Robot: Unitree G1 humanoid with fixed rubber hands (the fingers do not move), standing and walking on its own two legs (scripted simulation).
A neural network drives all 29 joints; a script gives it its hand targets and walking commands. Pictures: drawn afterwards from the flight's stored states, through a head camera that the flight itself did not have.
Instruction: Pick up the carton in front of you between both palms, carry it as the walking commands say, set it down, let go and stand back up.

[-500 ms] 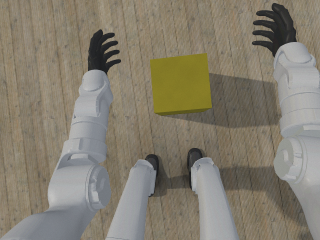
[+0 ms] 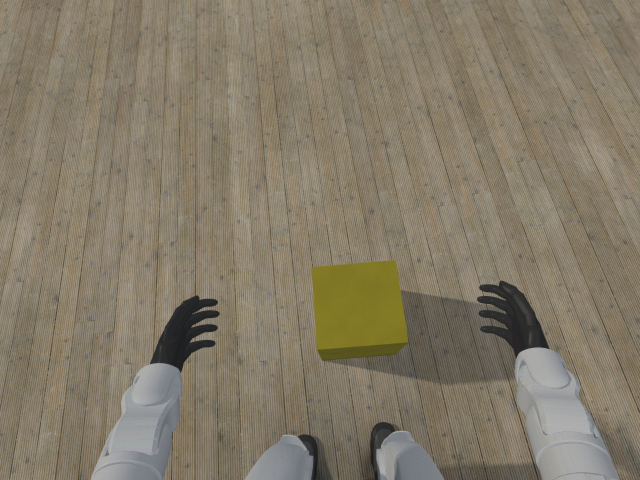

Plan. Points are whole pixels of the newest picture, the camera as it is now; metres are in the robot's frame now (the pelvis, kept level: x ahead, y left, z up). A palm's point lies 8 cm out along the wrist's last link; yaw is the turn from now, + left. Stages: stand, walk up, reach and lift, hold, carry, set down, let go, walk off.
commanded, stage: let go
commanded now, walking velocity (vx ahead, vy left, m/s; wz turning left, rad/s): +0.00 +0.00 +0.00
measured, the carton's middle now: (356, 314) +0.43 -0.03 -0.62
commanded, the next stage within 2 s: stand in 0.76 s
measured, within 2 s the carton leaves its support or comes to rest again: neither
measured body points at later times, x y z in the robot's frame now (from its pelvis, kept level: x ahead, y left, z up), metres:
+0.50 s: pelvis +0.01 +0.00 +0.03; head +0.03 +0.00 +0.48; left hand +0.19 +0.23 -0.04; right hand +0.18 -0.24 -0.05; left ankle -0.01 +0.11 -0.71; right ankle +0.03 -0.11 -0.71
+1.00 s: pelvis +0.02 +0.00 +0.03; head +0.03 +0.00 +0.48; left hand +0.17 +0.29 -0.06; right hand +0.16 -0.30 -0.06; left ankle -0.01 +0.11 -0.71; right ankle +0.03 -0.11 -0.71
